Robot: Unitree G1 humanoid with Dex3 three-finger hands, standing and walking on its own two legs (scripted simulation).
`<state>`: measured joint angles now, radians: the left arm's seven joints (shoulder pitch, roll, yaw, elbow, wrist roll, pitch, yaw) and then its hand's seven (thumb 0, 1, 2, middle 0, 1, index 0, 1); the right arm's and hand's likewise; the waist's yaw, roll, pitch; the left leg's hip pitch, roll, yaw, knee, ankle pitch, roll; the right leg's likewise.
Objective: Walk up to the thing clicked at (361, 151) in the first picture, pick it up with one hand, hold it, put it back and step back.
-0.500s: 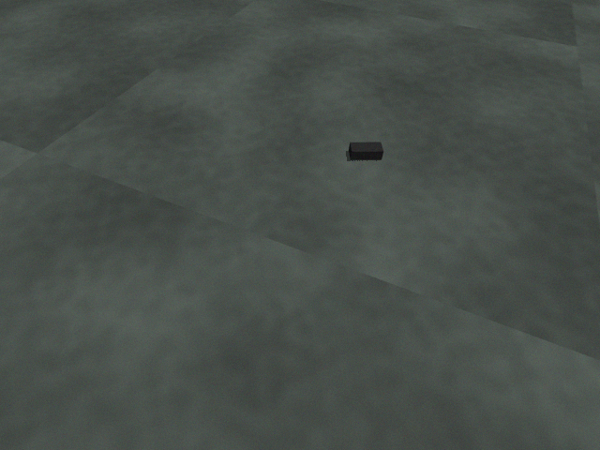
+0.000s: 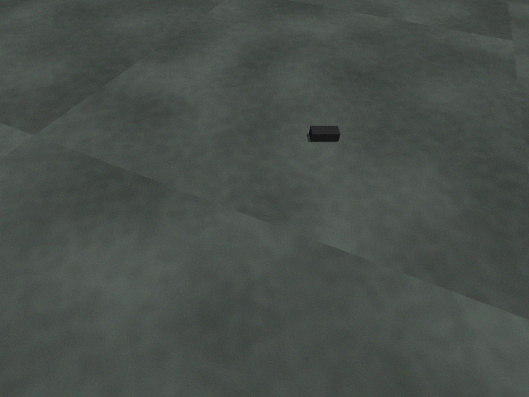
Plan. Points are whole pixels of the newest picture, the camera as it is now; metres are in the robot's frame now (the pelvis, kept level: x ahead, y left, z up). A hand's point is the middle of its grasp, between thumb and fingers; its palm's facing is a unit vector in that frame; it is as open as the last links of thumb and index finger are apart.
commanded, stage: stand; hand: left
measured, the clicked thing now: (324, 133) +1.59 -0.38 -0.75
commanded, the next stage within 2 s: walk up in 0.62 s
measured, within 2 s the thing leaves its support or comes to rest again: neither
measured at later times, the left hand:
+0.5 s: hand out of the picture +0.07 +0.25 -0.16, palm faces -0.02 -0.94 -0.34, open 7.4 cm
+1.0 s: hand (153, 361) +0.20 +0.20 -0.15, palm faces -0.06 -0.92 -0.40, open 7.4 cm
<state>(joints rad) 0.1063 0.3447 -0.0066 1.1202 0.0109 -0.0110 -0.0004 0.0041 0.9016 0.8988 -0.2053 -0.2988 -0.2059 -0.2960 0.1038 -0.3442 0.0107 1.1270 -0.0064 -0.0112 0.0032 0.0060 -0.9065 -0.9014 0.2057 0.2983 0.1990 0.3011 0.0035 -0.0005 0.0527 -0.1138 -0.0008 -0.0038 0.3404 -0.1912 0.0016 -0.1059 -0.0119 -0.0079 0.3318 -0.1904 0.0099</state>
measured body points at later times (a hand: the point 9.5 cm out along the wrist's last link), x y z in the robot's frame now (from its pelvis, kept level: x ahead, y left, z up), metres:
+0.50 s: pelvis +0.00 +0.00 +0.00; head +0.01 +0.00 +0.45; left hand +0.07 +0.30 -0.13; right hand +0.08 -0.30 -0.13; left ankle +0.00 +0.12 -0.75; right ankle -0.01 -0.12 -0.75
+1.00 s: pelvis +0.09 -0.10 -0.03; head +0.08 -0.11 +0.42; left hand +0.20 +0.25 -0.12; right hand +0.08 -0.47 -0.14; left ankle +0.00 +0.11 -0.74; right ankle +0.17 -0.26 -0.75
